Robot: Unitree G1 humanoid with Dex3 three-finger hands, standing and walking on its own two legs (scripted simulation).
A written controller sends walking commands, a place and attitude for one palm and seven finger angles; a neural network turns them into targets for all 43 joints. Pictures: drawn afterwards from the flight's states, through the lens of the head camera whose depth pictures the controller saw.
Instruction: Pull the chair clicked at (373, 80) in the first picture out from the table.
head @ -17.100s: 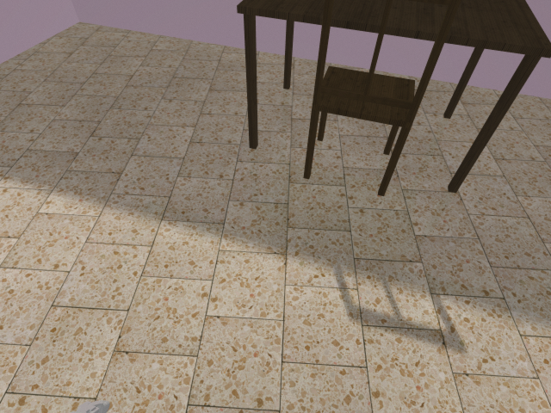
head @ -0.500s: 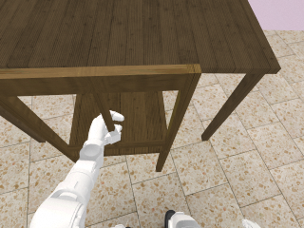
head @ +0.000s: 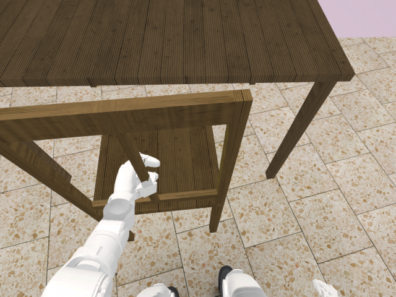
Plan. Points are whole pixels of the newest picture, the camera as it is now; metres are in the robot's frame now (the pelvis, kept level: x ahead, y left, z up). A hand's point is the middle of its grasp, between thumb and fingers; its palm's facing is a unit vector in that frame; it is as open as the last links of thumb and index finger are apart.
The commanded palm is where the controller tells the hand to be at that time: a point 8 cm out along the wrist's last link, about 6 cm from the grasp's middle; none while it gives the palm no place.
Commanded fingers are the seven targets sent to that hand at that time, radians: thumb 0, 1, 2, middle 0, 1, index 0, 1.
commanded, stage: step backward, pulling the chair out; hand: left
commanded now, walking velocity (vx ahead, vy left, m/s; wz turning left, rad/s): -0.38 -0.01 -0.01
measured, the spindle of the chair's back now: (142, 172) +0.38 +0.13 -0.05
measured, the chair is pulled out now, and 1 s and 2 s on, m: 0.15 0.18 0.32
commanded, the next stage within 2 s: none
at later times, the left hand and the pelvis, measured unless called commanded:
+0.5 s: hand (151, 198) +0.32 +0.11 -0.07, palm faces -0.06 -0.98 -0.17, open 5.2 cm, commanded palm +0.33 +0.16 -0.06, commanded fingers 0.00 0.90 0.90 -0.50 -1.45 -0.50 -1.45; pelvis -0.02 +0.01 -0.01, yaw +0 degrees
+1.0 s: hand (151, 198) +0.32 +0.11 -0.07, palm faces -0.05 -0.98 -0.17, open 5.2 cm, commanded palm +0.32 +0.16 -0.06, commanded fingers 0.00 0.90 0.90 -0.50 -1.45 -0.50 -1.45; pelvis -0.04 +0.00 -0.01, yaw -1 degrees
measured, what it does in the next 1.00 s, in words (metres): stands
